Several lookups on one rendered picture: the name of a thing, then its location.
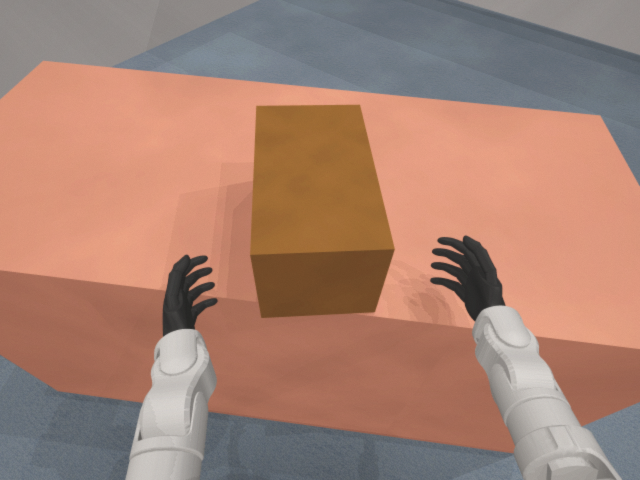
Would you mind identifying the left robot forearm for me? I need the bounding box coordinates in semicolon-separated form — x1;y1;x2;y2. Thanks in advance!
125;329;217;480

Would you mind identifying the robot left hand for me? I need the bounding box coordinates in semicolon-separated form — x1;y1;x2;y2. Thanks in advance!
163;255;218;337

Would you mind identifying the robot right hand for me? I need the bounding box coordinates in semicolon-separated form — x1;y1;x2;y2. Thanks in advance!
430;235;506;321

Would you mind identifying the right robot forearm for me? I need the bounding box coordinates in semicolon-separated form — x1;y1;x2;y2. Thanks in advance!
472;306;622;480

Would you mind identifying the carton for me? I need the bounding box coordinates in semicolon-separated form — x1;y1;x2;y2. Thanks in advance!
250;105;395;318

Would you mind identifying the pedestal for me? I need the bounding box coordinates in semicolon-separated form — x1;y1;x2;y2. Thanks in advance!
0;61;640;453

